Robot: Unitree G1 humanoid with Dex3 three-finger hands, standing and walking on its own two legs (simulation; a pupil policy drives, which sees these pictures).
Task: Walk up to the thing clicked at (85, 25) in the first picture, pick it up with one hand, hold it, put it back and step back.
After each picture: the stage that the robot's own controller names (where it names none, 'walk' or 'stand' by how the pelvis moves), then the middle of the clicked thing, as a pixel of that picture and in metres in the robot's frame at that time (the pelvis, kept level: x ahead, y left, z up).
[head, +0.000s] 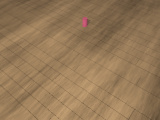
stand; (84, 22) +1.80 +0.05 -0.72
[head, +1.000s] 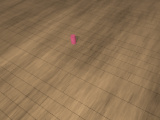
walk; (73, 39) +1.65 +0.31 -0.70
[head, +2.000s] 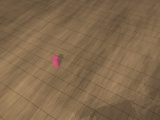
walk; (55, 61) +1.06 +0.43 -0.72
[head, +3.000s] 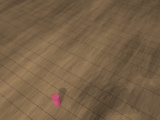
walk; (56, 100) +0.67 +0.32 -0.72
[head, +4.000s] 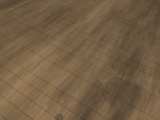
walk; out of the picture +0.43 +0.20 -0.70
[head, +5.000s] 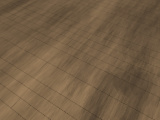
stand; out of the picture +0.34 +0.24 -0.72
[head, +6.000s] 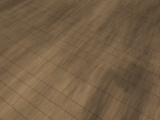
stand; out of the picture +0.33 +0.23 -0.73
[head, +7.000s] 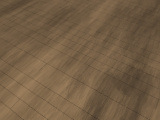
stand; out of the picture +0.35 +0.24 -0.73
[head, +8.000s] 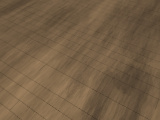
stand; out of the picture +0.34 +0.24 -0.73
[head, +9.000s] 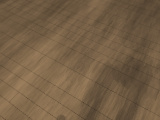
go down; out of the picture +0.34 +0.24 -0.72
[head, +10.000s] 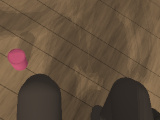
go down; (18, 60) +0.42 +0.27 -0.29
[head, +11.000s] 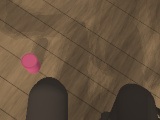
close in; (31, 64) +0.41 +0.26 -0.30
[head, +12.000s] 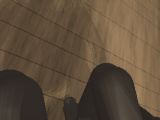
close in; out of the picture +0.39 +0.30 -0.22
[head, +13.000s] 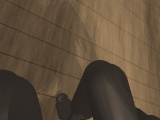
close; out of the picture +0.39 +0.31 -0.22
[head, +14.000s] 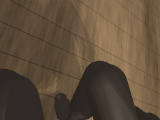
lift; out of the picture +0.38 +0.31 -0.22
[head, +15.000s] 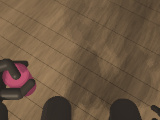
lift; (21, 81) +0.32 +0.22 -0.03
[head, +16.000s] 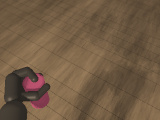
hold; (37, 91) +0.32 +0.18 -0.01
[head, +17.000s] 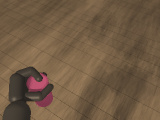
hold; (41, 90) +0.33 +0.17 -0.01
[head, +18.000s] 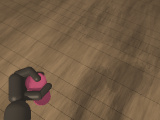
crouch; (39, 89) +0.34 +0.17 -0.04
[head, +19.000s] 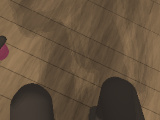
lower; out of the picture +0.46 +0.27 -0.10
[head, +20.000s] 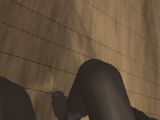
lower; out of the picture +0.41 +0.32 -0.23
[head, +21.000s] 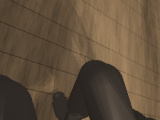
lower; out of the picture +0.41 +0.32 -0.22
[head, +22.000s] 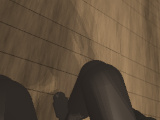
lower; out of the picture +0.40 +0.32 -0.22
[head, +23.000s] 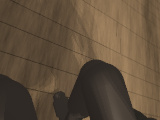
lower; out of the picture +0.41 +0.32 -0.22
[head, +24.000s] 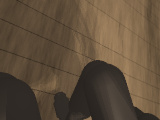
open; out of the picture +0.40 +0.30 -0.23
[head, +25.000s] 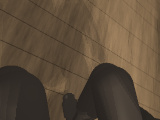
stand; out of the picture +0.40 +0.30 -0.23
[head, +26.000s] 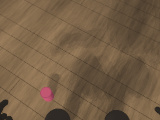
walk; (47, 94) +0.40 +0.23 -0.52
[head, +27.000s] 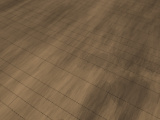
stand; out of the picture +0.37 +0.22 -0.66
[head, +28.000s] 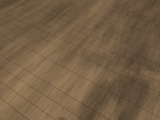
stand; out of the picture +0.37 +0.22 -0.67
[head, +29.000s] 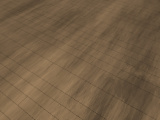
stand; out of the picture +0.39 +0.20 -0.72
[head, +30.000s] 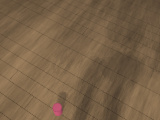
walk; (57, 109) +0.43 +0.17 -0.71
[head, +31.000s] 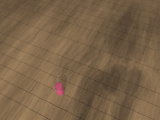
walk; (59, 89) +0.63 +0.25 -0.69
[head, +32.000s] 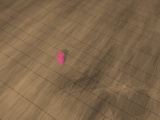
walk; (60, 58) +0.95 +0.26 -0.69
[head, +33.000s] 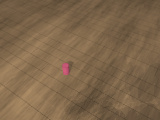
stand; (65, 69) +1.01 +0.24 -0.72
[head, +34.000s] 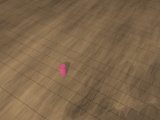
stand; (62, 69) +1.02 +0.26 -0.72
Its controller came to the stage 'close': yes
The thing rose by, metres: 0.71
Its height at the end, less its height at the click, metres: +0.00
